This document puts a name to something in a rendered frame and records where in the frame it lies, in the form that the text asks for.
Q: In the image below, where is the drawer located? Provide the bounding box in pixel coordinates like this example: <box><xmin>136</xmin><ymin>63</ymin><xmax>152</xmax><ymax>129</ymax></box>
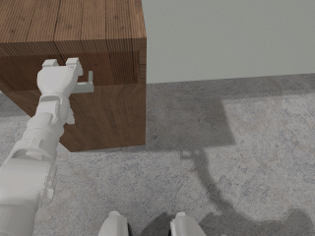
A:
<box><xmin>0</xmin><ymin>50</ymin><xmax>139</xmax><ymax>91</ymax></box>

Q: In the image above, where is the cabinet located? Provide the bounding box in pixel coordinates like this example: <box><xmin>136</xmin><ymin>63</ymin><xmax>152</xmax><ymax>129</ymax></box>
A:
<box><xmin>0</xmin><ymin>0</ymin><xmax>147</xmax><ymax>152</ymax></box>

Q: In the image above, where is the left robot forearm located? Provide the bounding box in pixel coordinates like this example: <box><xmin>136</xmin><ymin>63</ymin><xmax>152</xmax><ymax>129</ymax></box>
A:
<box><xmin>0</xmin><ymin>92</ymin><xmax>70</xmax><ymax>176</ymax></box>

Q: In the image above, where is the left robot hand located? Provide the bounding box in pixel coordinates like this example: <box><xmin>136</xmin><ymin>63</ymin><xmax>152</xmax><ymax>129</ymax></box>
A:
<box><xmin>36</xmin><ymin>57</ymin><xmax>84</xmax><ymax>125</ymax></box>

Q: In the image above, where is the left robot shin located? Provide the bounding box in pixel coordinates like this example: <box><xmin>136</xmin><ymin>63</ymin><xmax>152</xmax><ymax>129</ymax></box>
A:
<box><xmin>108</xmin><ymin>211</ymin><xmax>121</xmax><ymax>217</ymax></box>

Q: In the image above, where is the left robot upper arm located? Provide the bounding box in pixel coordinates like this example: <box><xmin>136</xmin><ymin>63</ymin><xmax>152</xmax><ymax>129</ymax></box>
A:
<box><xmin>0</xmin><ymin>157</ymin><xmax>57</xmax><ymax>236</ymax></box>

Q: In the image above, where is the handle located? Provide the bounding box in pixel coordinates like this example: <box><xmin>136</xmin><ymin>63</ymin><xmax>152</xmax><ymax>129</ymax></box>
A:
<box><xmin>72</xmin><ymin>71</ymin><xmax>95</xmax><ymax>93</ymax></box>

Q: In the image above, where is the robot left thigh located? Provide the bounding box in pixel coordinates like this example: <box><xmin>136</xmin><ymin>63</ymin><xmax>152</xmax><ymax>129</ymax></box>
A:
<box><xmin>97</xmin><ymin>215</ymin><xmax>129</xmax><ymax>236</ymax></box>

